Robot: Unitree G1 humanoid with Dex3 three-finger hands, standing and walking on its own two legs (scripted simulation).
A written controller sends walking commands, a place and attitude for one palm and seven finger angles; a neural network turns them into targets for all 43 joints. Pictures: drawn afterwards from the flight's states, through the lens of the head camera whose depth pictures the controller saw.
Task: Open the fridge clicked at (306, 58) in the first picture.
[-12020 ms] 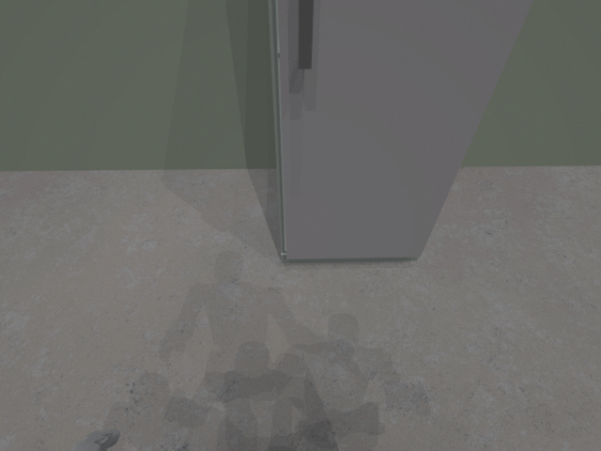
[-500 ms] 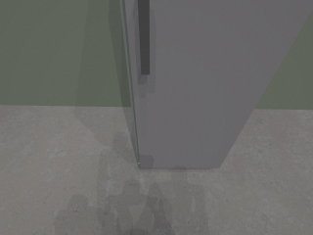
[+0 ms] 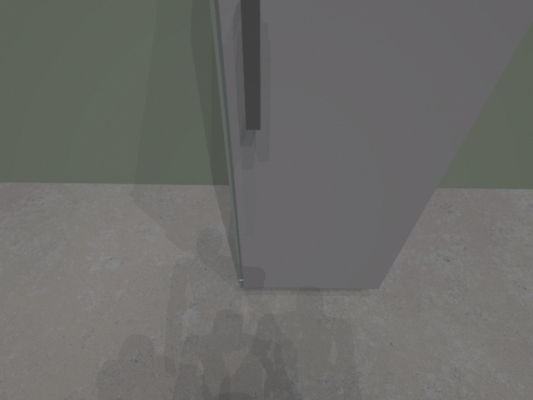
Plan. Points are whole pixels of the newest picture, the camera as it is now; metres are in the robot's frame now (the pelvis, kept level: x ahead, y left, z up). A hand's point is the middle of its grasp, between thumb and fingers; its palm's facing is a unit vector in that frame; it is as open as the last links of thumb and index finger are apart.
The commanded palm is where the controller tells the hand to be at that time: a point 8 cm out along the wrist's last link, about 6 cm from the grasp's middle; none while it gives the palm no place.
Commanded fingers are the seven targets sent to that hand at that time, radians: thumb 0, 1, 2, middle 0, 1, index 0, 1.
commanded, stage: look again from close up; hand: left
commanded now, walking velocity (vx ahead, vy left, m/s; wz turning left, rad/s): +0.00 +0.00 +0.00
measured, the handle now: (252, 55) +0.61 +0.06 +0.23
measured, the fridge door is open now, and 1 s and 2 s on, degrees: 0 0 0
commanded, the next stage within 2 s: shuffle to correct the standing spot in 0.52 s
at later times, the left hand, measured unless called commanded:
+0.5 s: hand out of the picture -0.03 +0.17 -0.18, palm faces +0.04 -0.98 -0.17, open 7.4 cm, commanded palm none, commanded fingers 0.00 0.90 0.90 -0.20 -0.30 -0.20 -0.30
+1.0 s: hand out of the picture -0.01 +0.14 -0.18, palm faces +0.10 -0.98 -0.19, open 7.4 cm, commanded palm none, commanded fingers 0.00 0.90 0.90 -0.20 -0.30 -0.20 -0.30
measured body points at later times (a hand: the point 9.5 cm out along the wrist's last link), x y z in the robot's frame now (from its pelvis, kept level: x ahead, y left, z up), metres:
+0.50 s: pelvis -0.01 +0.01 +0.00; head +0.01 +0.01 +0.45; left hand -0.03 +0.22 -0.16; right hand -0.03 -0.20 -0.16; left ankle +0.01 +0.10 -0.74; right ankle -0.01 -0.12 -0.74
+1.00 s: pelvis +0.05 -0.03 -0.01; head +0.06 -0.03 +0.44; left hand -0.01 +0.19 -0.16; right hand +0.01 -0.24 -0.17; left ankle +0.01 +0.09 -0.72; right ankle -0.01 -0.12 -0.74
